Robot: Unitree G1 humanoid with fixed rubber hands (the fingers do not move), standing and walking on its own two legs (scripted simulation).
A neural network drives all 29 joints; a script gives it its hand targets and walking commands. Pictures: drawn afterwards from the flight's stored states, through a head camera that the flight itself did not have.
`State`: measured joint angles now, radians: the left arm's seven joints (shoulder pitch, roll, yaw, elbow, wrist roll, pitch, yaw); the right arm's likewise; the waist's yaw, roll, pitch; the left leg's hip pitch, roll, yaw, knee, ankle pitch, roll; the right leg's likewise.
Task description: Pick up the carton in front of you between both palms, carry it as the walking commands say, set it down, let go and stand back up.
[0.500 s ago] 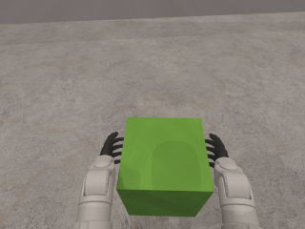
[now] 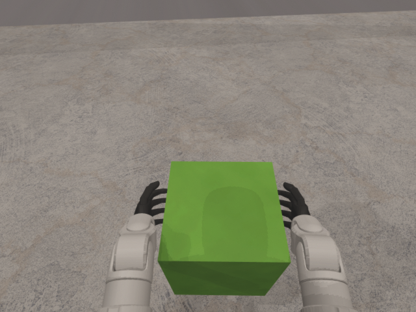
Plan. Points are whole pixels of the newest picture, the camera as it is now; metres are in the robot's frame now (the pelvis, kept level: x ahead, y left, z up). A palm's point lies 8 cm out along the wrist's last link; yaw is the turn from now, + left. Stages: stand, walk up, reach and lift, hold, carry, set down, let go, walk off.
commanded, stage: hold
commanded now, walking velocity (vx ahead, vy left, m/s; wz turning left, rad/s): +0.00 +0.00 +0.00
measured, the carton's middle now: (220, 232) +0.30 +0.00 -0.05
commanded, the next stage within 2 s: set down in 0.88 s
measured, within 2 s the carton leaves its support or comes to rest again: neither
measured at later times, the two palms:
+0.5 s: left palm (145, 216) +0.28 +0.15 +0.04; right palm (305, 231) +0.26 -0.15 +0.05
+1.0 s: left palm (151, 203) +0.31 +0.14 +0.04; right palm (305, 217) +0.28 -0.15 +0.05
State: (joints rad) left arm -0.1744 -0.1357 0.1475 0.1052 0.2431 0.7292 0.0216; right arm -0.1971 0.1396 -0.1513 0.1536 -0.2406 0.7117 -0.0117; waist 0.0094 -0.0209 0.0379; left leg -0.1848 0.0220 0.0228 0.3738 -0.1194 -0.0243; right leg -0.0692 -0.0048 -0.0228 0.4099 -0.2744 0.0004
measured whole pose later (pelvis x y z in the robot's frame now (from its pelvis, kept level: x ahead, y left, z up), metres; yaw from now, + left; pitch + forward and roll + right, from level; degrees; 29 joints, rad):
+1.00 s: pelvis +0.00 +0.02 +0.00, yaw -5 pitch -6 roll +0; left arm -0.30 -0.16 0.24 0.27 0.31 0.72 0.00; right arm -0.31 0.16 -0.26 0.31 -0.30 0.70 0.01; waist 0.01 -0.03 0.03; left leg -0.10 -0.02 -0.03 0.35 -0.14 0.00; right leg -0.01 0.02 0.11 0.37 -0.25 0.01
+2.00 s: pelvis -0.06 +0.02 -0.18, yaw -5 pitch +44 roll -1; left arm -0.88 -0.14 0.52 0.48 0.30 0.31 0.06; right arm -0.98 0.01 -0.47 0.68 -0.26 0.28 0.02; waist 0.03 -0.04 -0.14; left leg -1.76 -0.06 -0.09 1.35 -0.36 -0.04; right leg -1.67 0.11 0.08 1.42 -0.52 0.03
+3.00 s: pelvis -0.08 +0.01 -0.38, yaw -5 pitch +44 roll +3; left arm -1.33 0.08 0.55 0.74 0.07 0.25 0.12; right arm -1.55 -0.29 -0.09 1.04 -0.04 0.24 -0.10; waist 0.12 0.01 0.26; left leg -2.28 -0.07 -0.05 2.04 -0.53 -0.10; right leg -2.21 0.18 0.07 2.15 -0.70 0.04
